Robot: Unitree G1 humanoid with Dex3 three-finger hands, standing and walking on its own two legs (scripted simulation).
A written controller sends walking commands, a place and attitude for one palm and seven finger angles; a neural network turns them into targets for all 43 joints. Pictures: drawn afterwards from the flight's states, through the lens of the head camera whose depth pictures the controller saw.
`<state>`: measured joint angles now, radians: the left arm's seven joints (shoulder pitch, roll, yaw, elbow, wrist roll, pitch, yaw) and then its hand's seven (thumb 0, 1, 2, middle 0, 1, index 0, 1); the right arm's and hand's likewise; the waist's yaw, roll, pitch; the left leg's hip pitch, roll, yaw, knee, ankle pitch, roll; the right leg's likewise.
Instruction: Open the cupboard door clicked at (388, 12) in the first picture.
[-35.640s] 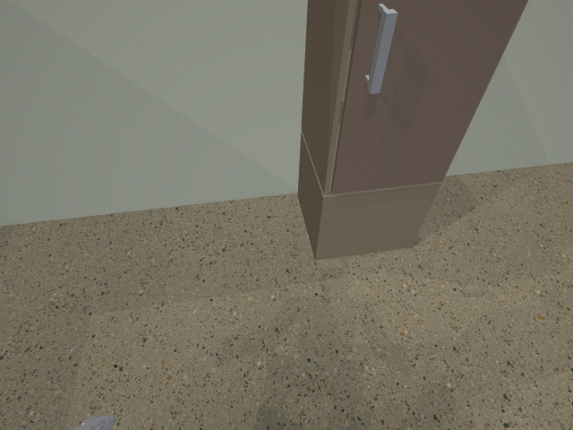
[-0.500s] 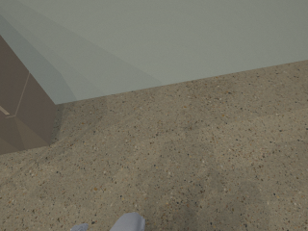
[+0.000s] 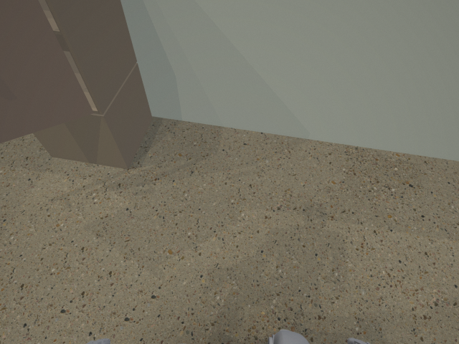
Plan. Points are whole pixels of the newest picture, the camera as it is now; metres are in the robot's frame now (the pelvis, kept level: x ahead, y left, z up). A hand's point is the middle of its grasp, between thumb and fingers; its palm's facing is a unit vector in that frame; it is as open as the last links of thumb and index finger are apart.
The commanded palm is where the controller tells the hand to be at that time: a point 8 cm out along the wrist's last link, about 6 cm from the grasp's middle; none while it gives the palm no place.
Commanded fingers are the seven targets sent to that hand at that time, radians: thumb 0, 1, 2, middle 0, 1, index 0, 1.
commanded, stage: turn to face it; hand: left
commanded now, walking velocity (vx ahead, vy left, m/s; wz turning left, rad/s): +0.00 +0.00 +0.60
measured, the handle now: out of the picture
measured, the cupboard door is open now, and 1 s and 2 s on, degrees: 40 40 40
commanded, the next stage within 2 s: take the last steps up to it in 0.92 s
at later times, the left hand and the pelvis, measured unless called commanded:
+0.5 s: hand out of the picture +0.00 +0.19 -0.18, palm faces +0.36 -0.91 -0.22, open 7.4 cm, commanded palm none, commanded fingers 0.00 0.90 0.90 -0.20 -0.30 -0.20 -0.30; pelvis +0.01 -0.01 -0.01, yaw +20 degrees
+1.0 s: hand out of the picture +0.02 +0.18 -0.16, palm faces +0.49 -0.84 -0.25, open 7.4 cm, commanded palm none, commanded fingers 0.00 0.90 0.90 -0.20 -0.30 -0.20 -0.30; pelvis +0.04 -0.02 +0.00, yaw +29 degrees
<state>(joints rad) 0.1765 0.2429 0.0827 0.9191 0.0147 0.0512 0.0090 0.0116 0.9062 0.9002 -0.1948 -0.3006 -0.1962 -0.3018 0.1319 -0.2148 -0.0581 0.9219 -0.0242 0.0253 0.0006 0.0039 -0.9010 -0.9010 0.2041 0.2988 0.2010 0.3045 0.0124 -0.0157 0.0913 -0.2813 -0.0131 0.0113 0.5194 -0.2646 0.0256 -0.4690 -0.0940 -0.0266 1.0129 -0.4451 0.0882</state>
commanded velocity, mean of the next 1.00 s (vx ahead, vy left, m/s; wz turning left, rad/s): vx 0.00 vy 0.00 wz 0.41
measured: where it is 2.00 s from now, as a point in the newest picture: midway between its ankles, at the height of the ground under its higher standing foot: (180, 342)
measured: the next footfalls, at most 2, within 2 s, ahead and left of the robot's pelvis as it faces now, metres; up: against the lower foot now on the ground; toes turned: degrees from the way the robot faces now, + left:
right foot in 0.14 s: +0.06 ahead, -0.15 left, +0.00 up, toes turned +2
left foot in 0.52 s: +0.02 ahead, +0.11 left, +0.00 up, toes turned +25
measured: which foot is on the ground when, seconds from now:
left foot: down 0.00-0.14, up 0.16-0.50, down 0.52-0.94, up 0.96-1.00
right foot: up 0.00-0.12, down 0.14-0.50, up 0.52-0.90, down 0.92-1.00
